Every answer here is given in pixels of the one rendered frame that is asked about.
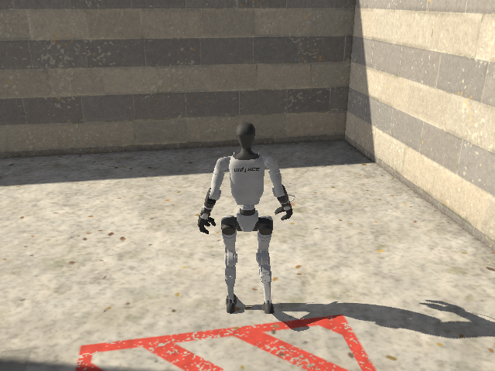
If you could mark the right robot thigh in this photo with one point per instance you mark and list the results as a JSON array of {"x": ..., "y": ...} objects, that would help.
[{"x": 265, "y": 227}]

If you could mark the left robot forearm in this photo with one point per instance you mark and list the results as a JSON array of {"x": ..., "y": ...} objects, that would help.
[{"x": 207, "y": 206}]

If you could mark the right robot forearm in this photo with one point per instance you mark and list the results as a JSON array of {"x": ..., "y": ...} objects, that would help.
[{"x": 284, "y": 201}]

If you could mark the right robot upper arm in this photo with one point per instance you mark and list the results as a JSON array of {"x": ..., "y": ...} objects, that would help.
[{"x": 275, "y": 175}]

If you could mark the robot left hand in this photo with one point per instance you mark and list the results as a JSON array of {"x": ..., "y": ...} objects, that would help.
[{"x": 202, "y": 222}]

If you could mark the left robot upper arm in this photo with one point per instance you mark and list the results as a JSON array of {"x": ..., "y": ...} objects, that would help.
[{"x": 218, "y": 176}]

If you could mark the left robot shin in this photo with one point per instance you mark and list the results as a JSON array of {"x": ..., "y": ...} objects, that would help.
[{"x": 230, "y": 276}]

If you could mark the robot right hand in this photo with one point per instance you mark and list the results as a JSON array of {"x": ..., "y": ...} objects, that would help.
[{"x": 287, "y": 216}]

